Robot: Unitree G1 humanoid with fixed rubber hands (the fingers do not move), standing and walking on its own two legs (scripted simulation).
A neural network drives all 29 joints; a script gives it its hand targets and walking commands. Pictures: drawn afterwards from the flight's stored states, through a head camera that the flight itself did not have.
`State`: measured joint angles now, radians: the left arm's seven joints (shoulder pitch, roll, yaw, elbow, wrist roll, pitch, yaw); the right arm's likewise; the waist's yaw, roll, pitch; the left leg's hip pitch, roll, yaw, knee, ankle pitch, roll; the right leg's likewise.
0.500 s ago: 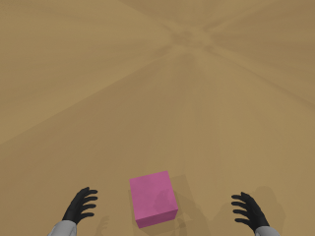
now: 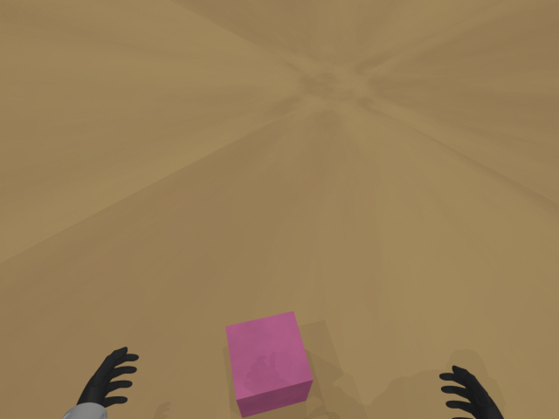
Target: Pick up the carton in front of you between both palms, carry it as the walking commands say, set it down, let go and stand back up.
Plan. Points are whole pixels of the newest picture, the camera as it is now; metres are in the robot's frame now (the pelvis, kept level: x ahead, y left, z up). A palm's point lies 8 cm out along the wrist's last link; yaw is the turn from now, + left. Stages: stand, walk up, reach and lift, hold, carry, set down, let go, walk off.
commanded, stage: stand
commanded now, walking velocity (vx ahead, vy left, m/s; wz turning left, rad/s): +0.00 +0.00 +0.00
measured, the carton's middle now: (267, 365) +0.37 +0.04 -0.64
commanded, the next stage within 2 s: none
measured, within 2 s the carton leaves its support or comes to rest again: neither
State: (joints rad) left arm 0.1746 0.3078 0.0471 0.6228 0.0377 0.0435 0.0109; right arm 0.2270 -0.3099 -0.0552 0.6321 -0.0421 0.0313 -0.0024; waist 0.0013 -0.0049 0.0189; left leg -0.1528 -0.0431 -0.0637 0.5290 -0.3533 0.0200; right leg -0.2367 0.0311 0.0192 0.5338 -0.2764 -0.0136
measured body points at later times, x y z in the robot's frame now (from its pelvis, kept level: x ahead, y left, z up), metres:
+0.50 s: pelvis +0.01 +0.00 +0.01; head +0.01 +0.01 +0.46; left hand +0.15 +0.30 -0.10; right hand +0.13 -0.30 -0.09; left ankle -0.04 +0.11 -0.73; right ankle +0.01 -0.11 -0.73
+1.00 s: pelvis +0.00 +0.00 +0.01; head -0.01 +0.00 +0.46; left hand +0.11 +0.31 -0.10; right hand +0.10 -0.31 -0.10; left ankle -0.04 +0.11 -0.73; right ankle +0.01 -0.11 -0.73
